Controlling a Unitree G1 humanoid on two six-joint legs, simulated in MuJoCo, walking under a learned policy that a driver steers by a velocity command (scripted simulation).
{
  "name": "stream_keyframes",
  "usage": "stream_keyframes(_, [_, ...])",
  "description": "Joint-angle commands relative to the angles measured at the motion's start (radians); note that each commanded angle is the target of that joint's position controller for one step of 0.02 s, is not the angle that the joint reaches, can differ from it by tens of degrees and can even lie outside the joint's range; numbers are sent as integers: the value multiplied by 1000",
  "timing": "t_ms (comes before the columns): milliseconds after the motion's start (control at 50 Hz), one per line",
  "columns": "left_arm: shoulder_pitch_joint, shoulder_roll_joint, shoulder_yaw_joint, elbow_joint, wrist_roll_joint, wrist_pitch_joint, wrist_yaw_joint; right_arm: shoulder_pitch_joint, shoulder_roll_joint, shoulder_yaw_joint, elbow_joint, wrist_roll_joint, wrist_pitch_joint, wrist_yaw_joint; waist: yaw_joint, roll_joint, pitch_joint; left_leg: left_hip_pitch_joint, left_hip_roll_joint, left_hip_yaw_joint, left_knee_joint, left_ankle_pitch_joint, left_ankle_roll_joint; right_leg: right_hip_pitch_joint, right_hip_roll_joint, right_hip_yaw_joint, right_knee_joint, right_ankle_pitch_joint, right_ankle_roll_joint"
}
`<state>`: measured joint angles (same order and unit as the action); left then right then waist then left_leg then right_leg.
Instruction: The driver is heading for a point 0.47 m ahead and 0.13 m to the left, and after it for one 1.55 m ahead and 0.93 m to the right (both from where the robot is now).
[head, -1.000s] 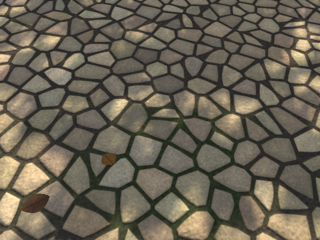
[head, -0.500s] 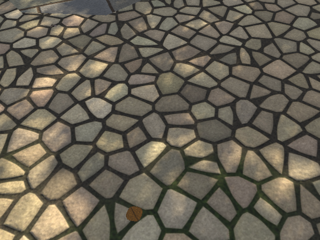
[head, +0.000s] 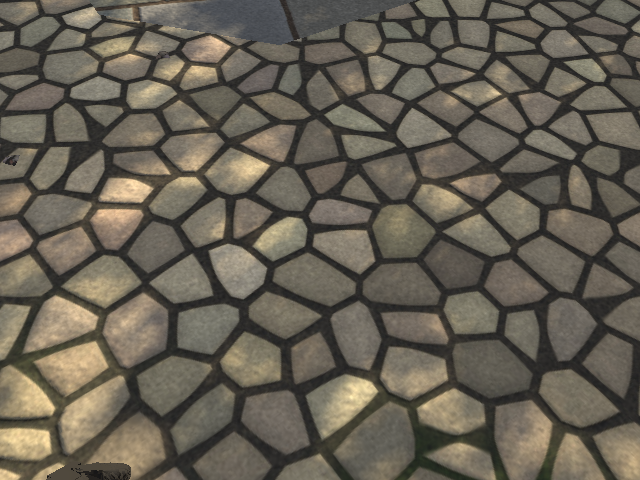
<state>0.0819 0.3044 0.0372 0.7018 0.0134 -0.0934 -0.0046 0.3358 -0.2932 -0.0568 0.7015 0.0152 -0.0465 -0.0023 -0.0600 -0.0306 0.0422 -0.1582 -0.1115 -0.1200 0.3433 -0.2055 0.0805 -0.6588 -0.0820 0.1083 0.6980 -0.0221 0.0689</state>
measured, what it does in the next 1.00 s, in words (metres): walks ahead: right foot, then left foot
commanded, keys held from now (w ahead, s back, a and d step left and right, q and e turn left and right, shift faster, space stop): w+q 0.52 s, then e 0.48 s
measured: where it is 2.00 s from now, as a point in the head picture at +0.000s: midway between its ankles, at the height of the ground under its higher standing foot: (279, 479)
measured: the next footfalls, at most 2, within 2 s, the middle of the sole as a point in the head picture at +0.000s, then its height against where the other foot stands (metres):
right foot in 0.16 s outside the picture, level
left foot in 0.66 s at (214, 474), level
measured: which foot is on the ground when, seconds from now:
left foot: down 0.00-0.16, up 0.18-0.64, down 0.66-1.00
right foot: up 0.00-0.14, down 0.16-0.66, up 0.68-1.00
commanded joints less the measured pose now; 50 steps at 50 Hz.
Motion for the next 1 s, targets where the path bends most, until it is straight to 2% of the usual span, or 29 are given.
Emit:
stream_keyframes(20, [-98, 59, 12, -81, -14, -19, -9, 17, -183, -54, -47, 9, -6, -14, -11, 110, -35, -108, 205, -166, -91, 134, 132, 181, 74, -47, -133, 131, 5])
stream_keyframes(100, [-86, 112, 35, -85, -22, -34, -19, 27, -168, -55, -36, 11, 7, -20, 17, 145, -41, 10, 252, -289, 24, 102, 105, 222, 77, -8, -213, 4, -38])
stream_keyframes(140, [43, 141, 57, -54, -18, -43, -12, 8, -136, -45, -44, 6, 12, -18, 88, 153, -93, -6, 207, -283, 146, 154, 66, 412, 70, -33, -272, -31, -87])
stream_keyframes(160, [173, 185, 72, -42, -1, -47, -3, 8, -78, -23, -59, -4, 9, -13, 147, 84, -217, -92, 150, -218, 378, 88, 32, 645, -60, 78, -251, -76, -147])
stream_keyframes(180, [285, 272, 95, -16, 13, -33, 1, 135, -10, -1, -85, 14, 1, -12, 117, -192, -362, -434, 1, -66, 718, -269, -45, 1005, -293, 488, -299, -261, -307])
stream_keyframes(200, [298, 212, 86, -3, -15, -25, -8, 154, -85, -9, -80, 26, -3, -15, 121, -252, -346, -603, 60, -60, 896, -388, -62, 1016, -356, 704, -375, -492, -338])
stream_keyframes(220, [252, 137, 65, -19, -18, -20, -5, 62, -159, -29, -76, 25, 1, -16, 148, -135, -212, -645, 105, -65, 955, -296, -70, 904, -308, 567, -398, -519, -291])
stream_keyframes(240, [205, 110, 56, -25, -10, -13, -2, -9, -166, -34, -89, 13, 7, -18, 143, -67, -132, -627, 138, -28, 950, -221, -76, 790, -264, 417, -404, -399, -256])
stream_keyframes(260, [171, 89, 48, -19, -5, -9, -1, -52, -154, -36, -103, 3, 8, -15, 128, -49, -69, -608, 163, -22, 907, -169, -79, 692, -223, 315, -426, -275, -247])
stream_keyframes(280, [154, 69, 40, -14, 1, -9, 1, -63, -137, -38, -108, 2, 11, -9, 109, -56, -43, -569, 188, -19, 872, -133, -75, 630, -185, 227, -453, -196, -228])
stream_keyframes(300, [146, 73, 41, -6, 2, -12, 3, -49, -115, -35, -114, 12, 16, -3, 91, -97, -35, -537, 202, -6, 851, -116, -78, 588, -177, 179, -476, -158, -234])
stream_keyframes(360, [152, 93, 52, 22, -10, -21, 2, -79, -69, -25, -132, 11, 29, 3, 84, -69, -14, -550, 221, 19, 766, -83, -90, 557, -177, 66, -528, -52, -259])
stream_keyframes(440, [150, 131, 63, 48, -11, -16, 4, -149, -52, -16, -151, 7, 24, 17, 97, -38, -9, -559, 226, 44, 577, 101, -95, 592, -169, -79, -543, 81, -253])
stream_keyframes(520, [193, 158, 66, 80, -20, -3, 8, -279, -33, -6, -184, 9, 12, 42, 143, -23, 25, -505, 203, 112, 380, 227, -71, 628, -161, -187, -540, 110, -221])
stream_keyframes(580, [244, 171, 64, 121, -39, 18, 4, -326, -25, -5, -213, -1, 0, 54, 133, -23, 38, -412, 148, 140, 264, 156, -34, 661, -178, -195, -465, 383, -213])
stream_keyframes(600, [243, 189, 67, 129, -46, 23, 5, -298, -43, -14, -209, -9, -4, 54, 105, -44, 10, -350, 117, 154, 236, 124, -14, 683, -178, -192, -407, 530, -204])
stream_keyframes(620, [230, 203, 68, 134, -54, 27, 6, -219, -74, -29, -185, -20, -7, 51, 49, -57, -42, -238, 89, 167, 187, 139, 8, 693, -162, -195, -312, 639, -186])
stream_keyframes(640, [218, 194, 62, 138, -58, 29, 6, -95, -113, -49, -143, -27, -9, 43, -27, -41, -113, -42, 73, 177, 106, 274, 37, 645, -125, -215, -164, 653, -155])
stream_keyframes(660, [232, 147, 41, 125, -35, 20, 4, 8, -181, -66, -117, -44, -3, 23, -64, 10, -214, 224, 189, 82, 158, 627, 73, 475, -66, -220, 42, 397, -107])
stream_keyframes(680, [338, 26, -2, 110, 7, 10, -13, 33, -239, -56, -125, -76, 7, 4, 0, 280, -387, 582, 529, -278, 263, 1168, 250, 138, 90, -185, 447, -615, -31])
stream_keyframes(700, [406, 98, 10, 164, -30, 10, -15, 59, -202, -48, -139, -64, 12, 8, -44, 211, -596, 600, 612, -389, 237, 1145, 343, 131, 112, 55, 627, -743, -17])
stream_keyframes(720, [303, 167, 34, 144, -67, 18, -15, 20, -172, -46, -119, -44, 16, 15, -51, 159, -489, 486, 534, -258, 169, 960, 301, 65, 58, 40, 627, -677, -18])
stream_keyframes(740, [222, 144, 29, 118, -66, 28, -5, -63, -133, -33, -106, -25, 10, 17, -15, 129, -320, 347, 464, -163, 117, 801, 235, 16, 15, -10, 548, -606, -16])
stream_keyframes(760, [205, 120, 30, 130, -50, 45, 9, -123, -84, -18, -97, -21, 4, 16, 18, 95, -224, 209, 424, -102, 67, 702, 194, 38, -11, -23, 490, -544, -3])
stream_keyframes(780, [239, 105, 31, 143, -40, 70, 18, -174, -62, -11, -90, -25, -1, 17, 63, 110, -180, 68, 399, -37, 18, 658, 172, 141, -24, -29, 446, -497, 11])
stream_keyframes(820, [289, 68, 31, 149, -32, 104, 33, -238, -77, -20, -78, -49, -14, 17, 111, 130, -151, -94, 389, 44, -50, 617, 174, 272, -6, -67, 389, -429, 33])
stream_keyframes(840, [288, 66, 34, 139, -28, 114, 40, -258, -92, -27, -72, -52, -17, 13, 118, 139, -143, -119, 393, 71, -65, 596, 180, 279, -3, -76, 360, -412, 37])
stream_keyframes(940, [167, 69, 42, 67, -23, 142, 30, -267, -118, -41, -28, -39, 2, -22, 85, 144, -113, -114, 414, 136, -127, 250, 170, 257, -29, -89, 211, -260, 4])
stream_keyframes(1000, [112, 83, 50, 28, -22, 153, 15, -261, -135, -47, -7, -29, 21, -27, 67, 135, -92, -73, 440, 140, -119, 157, 161, 249, -26, -111, 143, -283, -16])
